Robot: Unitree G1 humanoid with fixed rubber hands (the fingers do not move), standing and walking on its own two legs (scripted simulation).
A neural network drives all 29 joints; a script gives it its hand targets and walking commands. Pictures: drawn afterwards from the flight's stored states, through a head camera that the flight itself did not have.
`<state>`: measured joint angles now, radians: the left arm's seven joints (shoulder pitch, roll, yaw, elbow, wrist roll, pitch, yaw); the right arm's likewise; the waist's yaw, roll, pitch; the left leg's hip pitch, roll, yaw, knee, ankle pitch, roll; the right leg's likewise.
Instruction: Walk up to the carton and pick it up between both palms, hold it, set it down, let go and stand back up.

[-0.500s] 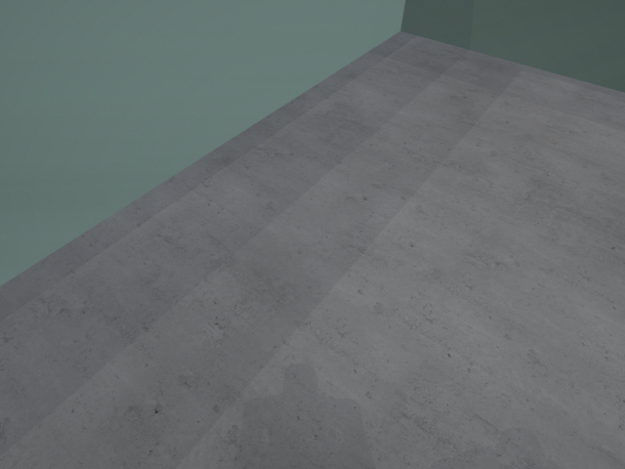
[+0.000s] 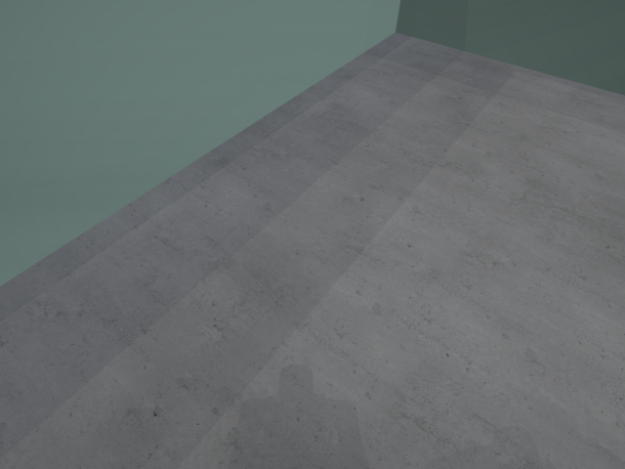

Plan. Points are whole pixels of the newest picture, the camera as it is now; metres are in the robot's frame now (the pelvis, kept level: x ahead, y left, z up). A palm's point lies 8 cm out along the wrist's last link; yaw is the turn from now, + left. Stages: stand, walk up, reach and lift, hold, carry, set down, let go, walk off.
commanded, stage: stand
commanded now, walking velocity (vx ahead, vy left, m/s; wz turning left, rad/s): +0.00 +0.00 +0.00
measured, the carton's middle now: out of the picture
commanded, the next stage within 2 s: none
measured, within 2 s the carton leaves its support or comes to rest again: neither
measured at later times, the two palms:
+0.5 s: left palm out of the picture -0.04 +0.19 -0.15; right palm out of the picture -0.05 -0.19 -0.15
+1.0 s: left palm out of the picture -0.04 +0.19 -0.15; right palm out of the picture -0.05 -0.19 -0.15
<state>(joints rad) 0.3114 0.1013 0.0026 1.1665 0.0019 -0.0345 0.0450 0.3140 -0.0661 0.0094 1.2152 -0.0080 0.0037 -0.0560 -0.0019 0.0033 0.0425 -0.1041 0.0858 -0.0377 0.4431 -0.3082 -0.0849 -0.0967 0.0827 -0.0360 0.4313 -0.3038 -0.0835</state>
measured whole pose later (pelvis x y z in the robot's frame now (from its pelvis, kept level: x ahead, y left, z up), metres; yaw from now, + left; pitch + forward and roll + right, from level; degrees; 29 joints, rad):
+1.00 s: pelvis +0.00 +0.00 +0.00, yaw +0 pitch -2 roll +0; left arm 0.34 0.09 -0.01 1.17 0.00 -0.04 0.04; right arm 0.32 -0.08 0.01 1.21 -0.01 0.01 -0.05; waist 0.00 0.01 0.04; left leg -0.11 0.09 -0.04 0.44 -0.30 -0.09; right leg -0.10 0.09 -0.04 0.42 -0.30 -0.09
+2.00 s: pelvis +0.00 +0.00 +0.00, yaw +0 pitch -2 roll +0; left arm 0.34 0.09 -0.01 1.16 0.00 -0.04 0.04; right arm 0.32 -0.08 0.01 1.21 -0.01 0.01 -0.05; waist 0.00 0.01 0.04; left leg -0.11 0.09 -0.04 0.44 -0.30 -0.09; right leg -0.10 0.08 -0.04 0.43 -0.30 -0.08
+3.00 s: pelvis -0.05 +0.05 -0.03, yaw +6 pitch -1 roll -3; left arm 0.09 0.27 0.05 1.00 0.04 0.03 0.07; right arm 0.06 -0.23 -0.02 1.02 -0.02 0.02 -0.05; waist 0.00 -0.02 0.15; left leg -0.34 0.01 0.01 0.77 -0.37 0.03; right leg -0.30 0.00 -0.12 0.72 -0.39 -0.02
